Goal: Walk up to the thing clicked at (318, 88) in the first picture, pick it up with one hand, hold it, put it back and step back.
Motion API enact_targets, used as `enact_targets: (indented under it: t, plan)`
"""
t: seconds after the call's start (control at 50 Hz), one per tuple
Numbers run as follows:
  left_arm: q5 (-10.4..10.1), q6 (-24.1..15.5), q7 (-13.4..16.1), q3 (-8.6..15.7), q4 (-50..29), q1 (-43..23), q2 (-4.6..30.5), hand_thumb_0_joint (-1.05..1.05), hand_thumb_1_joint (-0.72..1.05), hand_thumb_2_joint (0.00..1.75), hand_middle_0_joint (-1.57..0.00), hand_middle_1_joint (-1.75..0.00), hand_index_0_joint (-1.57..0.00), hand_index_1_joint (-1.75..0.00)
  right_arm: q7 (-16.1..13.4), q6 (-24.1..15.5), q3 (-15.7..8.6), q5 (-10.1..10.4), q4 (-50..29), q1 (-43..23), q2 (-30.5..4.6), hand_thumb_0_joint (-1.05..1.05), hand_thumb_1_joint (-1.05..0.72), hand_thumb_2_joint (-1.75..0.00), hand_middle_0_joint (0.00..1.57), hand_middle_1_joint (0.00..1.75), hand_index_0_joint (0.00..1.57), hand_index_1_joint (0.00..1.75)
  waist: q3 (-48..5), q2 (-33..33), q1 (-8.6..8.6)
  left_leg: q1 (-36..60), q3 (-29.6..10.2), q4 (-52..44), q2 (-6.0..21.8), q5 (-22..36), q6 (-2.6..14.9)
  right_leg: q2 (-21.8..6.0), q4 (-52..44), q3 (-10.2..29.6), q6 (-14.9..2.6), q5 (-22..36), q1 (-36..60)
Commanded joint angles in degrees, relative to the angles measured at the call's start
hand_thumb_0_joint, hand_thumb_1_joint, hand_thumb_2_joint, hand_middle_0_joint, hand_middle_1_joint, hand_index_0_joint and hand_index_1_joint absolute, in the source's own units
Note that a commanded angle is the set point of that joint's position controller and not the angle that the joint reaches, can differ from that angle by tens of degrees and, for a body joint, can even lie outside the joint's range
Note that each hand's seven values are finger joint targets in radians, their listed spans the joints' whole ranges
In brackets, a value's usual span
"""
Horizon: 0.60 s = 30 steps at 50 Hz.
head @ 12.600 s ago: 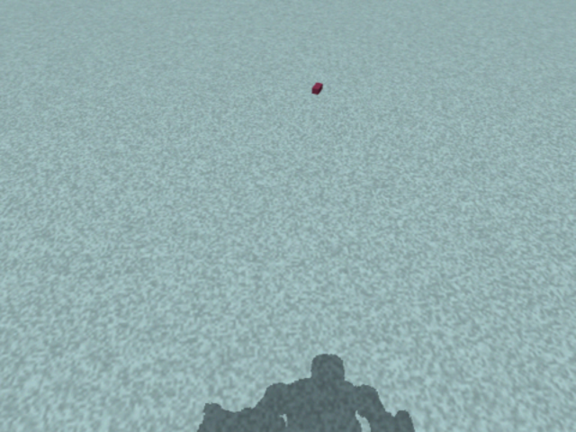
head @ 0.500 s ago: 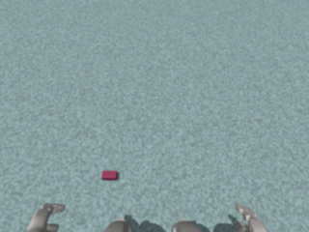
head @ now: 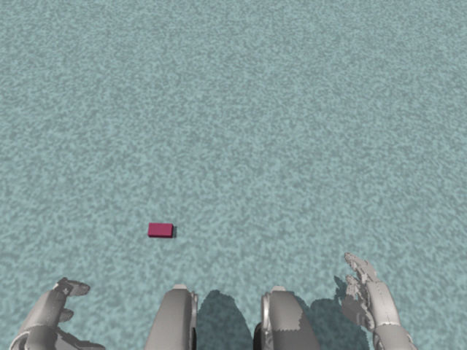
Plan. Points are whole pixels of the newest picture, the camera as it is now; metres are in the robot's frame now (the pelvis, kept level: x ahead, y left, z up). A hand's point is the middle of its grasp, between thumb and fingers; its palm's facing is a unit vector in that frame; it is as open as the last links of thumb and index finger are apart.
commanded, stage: rise first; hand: left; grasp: from above
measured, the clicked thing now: (160, 230) +0.46 +0.23 -0.61
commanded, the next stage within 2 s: none
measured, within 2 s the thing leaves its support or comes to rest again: neither
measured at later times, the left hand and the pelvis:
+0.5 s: hand (112, 264) +0.30 +0.30 -0.34, palm faces -0.48 -0.30 -0.83, open 12.7 cm; pelvis -0.07 -0.01 -0.21, yaw -2 degrees
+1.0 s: hand (122, 244) +0.37 +0.30 -0.43, palm faces -0.46 -0.04 -0.89, open 12.6 cm; pelvis -0.07 +0.01 -0.28, yaw -5 degrees
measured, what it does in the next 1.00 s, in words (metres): lowers itself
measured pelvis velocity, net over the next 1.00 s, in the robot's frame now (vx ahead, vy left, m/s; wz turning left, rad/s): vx -0.07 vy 0.01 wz -0.09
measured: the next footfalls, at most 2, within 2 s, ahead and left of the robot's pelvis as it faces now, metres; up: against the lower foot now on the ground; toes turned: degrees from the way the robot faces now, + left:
none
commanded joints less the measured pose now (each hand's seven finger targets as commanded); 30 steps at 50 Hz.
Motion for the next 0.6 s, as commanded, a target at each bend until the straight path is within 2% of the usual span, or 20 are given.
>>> enact_targets:
  t: [0.0,0.02,0.04,0.06,0.08,0.1,0.12,0.16,0.22,0.28,0.32,0.34,0.38,0.42,0.44,0.46,0.48,0.5,0.52,0.58]
  plan:
    - [6.15,-7.1,0.83,1.37,-6.96,-8.37,10.43,0.0,-0.36,0.79,-0.31,-0.87,-0.31,-0.87,0.15,-3.12,-4.93,0.33,-4.77,0.99,-10.0,0.0,-0.92,-0.9,0.2,0.3,0.2,0.3,-20.72,5.61,-1.09,7.47,-1.05,-3.12,-0.69,14.33,0.04,1.76,1.79,0.09,-2.88,11.6,-2.1]
    - [7.32,-8.18,1.17,1.9,-4.84,-8.66,11.44,0.0,-0.35,0.78,-0.33,-0.86,-0.32,-0.86,0.37,-3.16,-4.86,0.37,-4.03,0.75,-10.34,0.0,-0.93,-0.91,0.2,0.3,0.2,0.3,-21.61,6.23,-0.73,6.1,-1.19,-1.21,-0.75,16.0,-0.07,1.69,3.99,0.09,-2.92,12.59,-3.77]
    - [8.74,-9.42,1.71,2.35,-3.56,-10.72,12.41,0.0,-0.34,0.78,-0.33,-0.83,-0.32,-0.84,0.59,-3.27,-5.1,0.28,-3.55,0.43,-10.73,0.0,-0.92,-0.9,0.2,0.3,0.2,0.3,-22.3,5.97,-0.79,3.38,-1.1,0.93,-0.91,14.98,-0.02,1.75,5.99,0.04,-2.98,12.12,-6.26]
    - [9.87,-10.66,2.34,3.34,-2.85,-12.82,14.42,0.0,-0.34,0.78,-0.34,-0.83,-0.33,-0.84,0.82,-3.25,-5.09,0.38,-2.83,0.33,-10.93,0.0,-0.93,-0.91,0.2,0.3,0.2,0.3,-23.48,5.74,-0.41,1.44,-0.84,3.11,-1.04,15.4,0.21,1.82,7.4,0.15,-2.92,12.43,-7.65]
    - [11.2,-11.61,3.24,5.32,-1.43,-13.71,16.95,0.0,-0.34,0.78,-0.35,-0.82,-0.34,-0.83,0.98,-3.06,-5.33,0.43,-2.38,0.27,-11.48,0.0,-0.93,-0.91,0.2,0.3,0.2,0.3,-24.7,6.14,0.31,-0.28,-0.74,4.86,-1.14,15.39,0.22,1.66,9.08,0.24,-2.94,12.42,-8.93]
    - [12.74,-12.43,4.0,5.59,-1.07,-15.62,18.14,0.0,-0.34,0.78,-0.33,-0.82,-0.32,-0.83,1.11,-2.88,-5.47,0.54,-2.06,0.37,-11.62,0.0,-0.93,-0.91,0.2,0.3,0.2,0.3,-26.47,6.0,0.31,-1.64,-0.55,6.59,-1.27,15.37,0.33,1.77,10.62,0.38,-2.97,12.59,-10.07]
    - [14.13,-12.93,4.77,6.35,0.14,-16.12,19.39,0.0,-0.37,0.8,-0.34,-0.82,-0.32,-0.83,1.3,-2.6,-5.37,0.6,-1.33,0.45,-11.77,0.0,-0.96,-0.91,0.2,0.3,0.2,0.3,-27.66,6.23,0.99,-2.64,-0.53,8.06,-1.3,16.58,0.29,1.64,12.27,0.28,-3.05,13.3,-11.19]
    - [15.93,-13.56,5.73,5.95,1.74,-18.48,19.57,0.0,-0.36,0.8,-0.31,-0.84,-0.31,-0.85,1.61,-2.11,-5.98,0.57,-0.66,0.62,-12.34,0.0,-0.95,-0.91,0.2,0.3,0.2,0.3,-29.98,6.22,0.77,-3.71,-0.52,10.67,-1.28,17.15,0.32,1.59,14.41,0.07,-3.0,13.56,-13.6]
    - [18.95,-14.53,6.53,5.81,5.58,-26.9,21.75,0.0,-0.38,0.83,-0.29,-0.84,-0.28,-0.85,2.0,-1.45,-6.14,0.32,1.53,1.76,-12.2,0.0,-0.93,-0.91,0.2,0.3,0.2,0.3,-32.36,3.71,0.25,-10.92,1.07,16.15,-1.87,14.26,1.04,1.75,16.29,0.37,-2.64,12.54,-14.03]
    - [21.98,-16.23,6.49,6.42,9.74,-34.36,25.84,0.0,-0.34,0.8,-0.33,-0.81,-0.32,-0.82,2.55,-0.81,-6.15,-0.21,3.03,2.7,-12.31,0.0,-0.94,-0.91,0.2,0.3,0.2,0.3,-34.75,1.64,0.24,-17.26,1.76,20.94,-1.95,10.66,1.65,1.7,18.78,0.45,-2.34,9.83,-15.07]
    - [24.76,-17.68,6.65,7.01,11.26,-39.13,29.09,0.0,-0.33,0.79,-0.36,-0.78,-0.34,-0.8,2.61,-0.32,-6.35,-0.5,4.1,3.79,-12.79,0.0,-0.95,-0.91,0.2,0.3,0.2,0.3,-38.09,1.48,0.55,-18.41,2.17,23.6,-1.77,10.56,1.78,1.74,20.36,0.43,-2.16,9.85,-15.2]
    - [25.86,-18.42,6.73,6.58,11.98,-40.92,29.65,0.0,-0.33,0.79,-0.34,-0.78,-0.33,-0.79,2.62,-0.08,-6.29,-0.67,4.68,4.32,-12.87,0.0,-0.95,-0.91,0.2,0.3,0.2,0.3,-38.83,2.01,0.17,-19.25,2.46,25.07,-1.78,10.44,1.84,1.76,20.99,0.56,-2.05,9.96,-15.49]
    - [27.64,-19.62,6.98,5.69,13.51,-44.91,29.66,0.0,-0.33,0.8,-0.34,-0.79,-0.33,-0.8,2.91,0.38,-5.97,-1.06,5.73,5.63,-12.84,0.0,-0.95,-0.91,0.2,0.3,0.2,0.3,-39.17,1.74,-0.59,-21.33,2.36,26.71,-1.86,9.87,1.91,1.74,22.43,0.27,-2.06,9.48,-16.43]
    - [29.66,-20.54,7.25,5.6,16.99,-47.47,30.83,0.0,-0.32,0.79,-0.33,-0.81,-0.33,-0.81,3.2,0.91,-6.08,-1.34,6.38,5.64,-13.33,0.0,-0.95,-0.91,0.2,0.3,0.2,0.3,-37.16,3.46,-0.78,-21.96,1.67,27.03,-1.63,7.37,1.69,1.96,24.13,-1.0,-2.41,6.16,-21.48]
    - [30.62,-21.14,7.48,5.82,17.78,-50.07,32.35,0.0,-0.35,0.8,-0.33,-0.8,-0.32,-0.81,3.29,1.33,-6.12,-1.42,6.47,6.19,-13.63,0.0,-0.96,-0.92,0.2,0.3,0.2,0.3,-36.47,3.44,-1.13,-23.03,1.58,27.34,-1.62,5.27,1.74,2.11,24.51,-1.4,-2.49,3.96,-22.81]
    - [31.77,-21.67,8.0,6.86,19.15,-50.93,34.28,0.0,-0.34,0.81,-0.33,-0.78,-0.32,-0.79,3.36,1.84,-6.03,-1.48,6.58,5.88,-13.83,0.0,-0.96,-0.92,0.2,0.3,0.2,0.3,-35.33,3.84,-0.7,-23.99,1.28,27.37,-1.62,2.88,1.74,2.27,25.07,-1.84,-2.66,1.38,-24.89]
    - [32.68,-22.06,8.27,6.3,20.81,-50.97,33.83,0.0,-0.32,0.8,-0.33,-0.79,-0.33,-0.79,3.47,2.26,-5.86,-1.66,6.85,5.84,-13.71,0.0,-0.95,-0.91,0.2,0.3,0.2,0.3,-34.06,4.34,-0.92,-25.12,1.38,27.9,-1.65,1.38,1.81,2.35,25.52,-2.03,-2.69,-0.03,-26.07]
    - [33.23,-22.56,8.51,5.26,21.29,-52.98,32.7,0.0,-0.32,0.81,-0.32,-0.78,-0.31,-0.79,3.69,2.59,-5.71,-1.89,6.87,6.03,-13.62,0.0,-0.93,-0.91,0.2,0.3,0.2,0.3,-33.52,4.58,-1.92,-26.51,1.31,28.48,-1.81,-0.45,1.98,2.43,26.06,-2.24,-2.64,-1.57,-27.11]
    - [33.99,-23.21,9.05,6.24,21.26,-54.06,34.8,0.0,-0.3,0.82,-0.32,-0.76,-0.31,-0.78,3.81,2.92,-5.58,-2.02,6.77,5.83,-13.56,0.0,-0.9,-0.9,0.2,0.3,0.2,0.3,-34.33,4.57,-1.5,-26.73,1.08,28.77,-1.88,-1.1,2.05,2.52,26.72,-2.5,-2.65,-2.38,-26.95]
    - [36.83,-24.57,10.61,6.22,24.56,-57.13,36.89,0.0,-0.28,0.81,-0.34,-0.73,-0.32,-0.75,4.21,4.06,-4.89,-2.5,7.45,5.57,-13.78,0.0,-0.9,-0.9,0.2,0.3,0.2,0.3,-32.0,7.5,-1.99,-27.45,-0.11,29.02,-1.88,-3.82,1.87,2.54,29.61,-3.66,-2.94,-4.46,-32.1]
